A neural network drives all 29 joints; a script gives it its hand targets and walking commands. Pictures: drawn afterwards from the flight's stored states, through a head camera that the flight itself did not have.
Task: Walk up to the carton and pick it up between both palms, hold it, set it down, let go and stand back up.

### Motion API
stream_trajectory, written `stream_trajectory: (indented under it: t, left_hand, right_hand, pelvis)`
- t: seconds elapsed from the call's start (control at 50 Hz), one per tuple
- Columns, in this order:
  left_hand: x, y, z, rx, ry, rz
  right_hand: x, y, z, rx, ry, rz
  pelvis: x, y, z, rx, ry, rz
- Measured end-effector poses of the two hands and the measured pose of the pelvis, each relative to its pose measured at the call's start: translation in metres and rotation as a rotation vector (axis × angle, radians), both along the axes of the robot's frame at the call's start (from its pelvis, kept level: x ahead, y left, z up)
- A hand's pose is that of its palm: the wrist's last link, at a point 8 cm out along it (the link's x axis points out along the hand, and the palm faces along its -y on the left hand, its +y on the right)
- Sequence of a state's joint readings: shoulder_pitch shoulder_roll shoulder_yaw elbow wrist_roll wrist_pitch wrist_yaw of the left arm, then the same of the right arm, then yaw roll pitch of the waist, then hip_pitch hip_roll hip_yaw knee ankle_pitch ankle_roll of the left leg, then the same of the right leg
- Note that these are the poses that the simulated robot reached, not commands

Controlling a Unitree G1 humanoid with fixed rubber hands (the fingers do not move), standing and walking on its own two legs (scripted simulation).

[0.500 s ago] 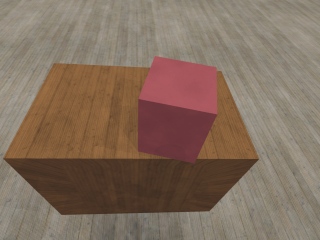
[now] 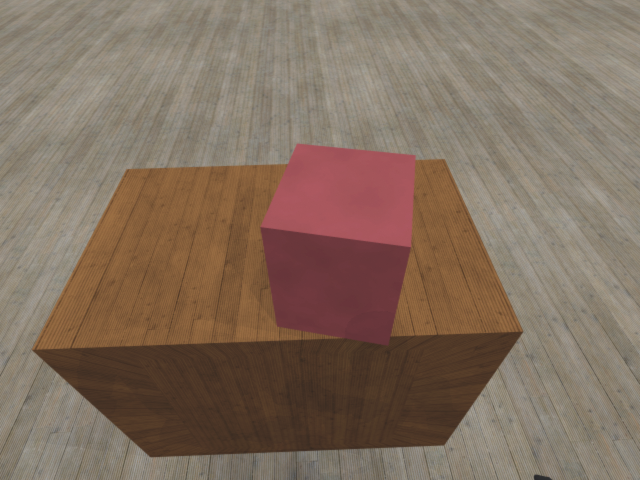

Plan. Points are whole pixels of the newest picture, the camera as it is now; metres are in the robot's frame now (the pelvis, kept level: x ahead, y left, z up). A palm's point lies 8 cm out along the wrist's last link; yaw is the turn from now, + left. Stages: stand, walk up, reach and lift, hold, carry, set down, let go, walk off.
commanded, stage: walk up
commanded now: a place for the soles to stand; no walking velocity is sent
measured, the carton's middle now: (342, 245) +0.51 -0.04 -0.01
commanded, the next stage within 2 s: none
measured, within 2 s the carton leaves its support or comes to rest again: neither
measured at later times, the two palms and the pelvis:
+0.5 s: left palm out of the picture +0.10 +0.32 -0.11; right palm out of the picture +0.07 -0.31 -0.10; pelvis +0.02 +0.00 +0.01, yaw -3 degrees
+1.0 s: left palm (112, 451) +0.22 +0.31 -0.13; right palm (559, 452) +0.20 -0.31 -0.09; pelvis +0.14 +0.00 +0.00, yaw -3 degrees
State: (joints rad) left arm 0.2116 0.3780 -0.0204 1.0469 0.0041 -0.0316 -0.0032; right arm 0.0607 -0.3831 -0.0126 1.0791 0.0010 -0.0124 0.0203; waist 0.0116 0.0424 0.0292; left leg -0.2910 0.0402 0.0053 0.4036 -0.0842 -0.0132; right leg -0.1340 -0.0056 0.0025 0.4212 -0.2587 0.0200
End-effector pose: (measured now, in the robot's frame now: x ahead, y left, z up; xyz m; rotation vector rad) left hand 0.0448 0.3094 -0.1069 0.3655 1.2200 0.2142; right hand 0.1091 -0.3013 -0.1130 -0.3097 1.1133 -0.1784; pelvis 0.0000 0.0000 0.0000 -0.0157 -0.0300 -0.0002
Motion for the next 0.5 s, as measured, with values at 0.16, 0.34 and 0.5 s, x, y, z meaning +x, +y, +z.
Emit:
stream_trajectory:
  t: [0.16, 0.34, 0.5]
  left_hand:
    - [0.048, -0.004, -0.005, -0.026, -0.055, -0.052]
    - [0.07, 0.0, -0.006, -0.035, -0.056, -0.069]
    - [0.051, 0.012, 0.001, -0.015, 0.006, -0.056]
  right_hand:
    - [-0.026, -0.005, 0.006, -0.028, 0.065, -0.061]
    - [-0.035, 0.001, 0.008, -0.039, 0.102, -0.076]
    - [-0.036, -0.014, 0.012, -0.049, 0.075, -0.091]
  pelvis:
    - [0.006, 0.002, 0.002, 0.002, -0.005, -0.014]
    - [0.01, 0.007, 0.004, 0.007, 0.012, -0.018]
    - [0.024, 0.002, 0.005, 0.02, 0.033, -0.044]
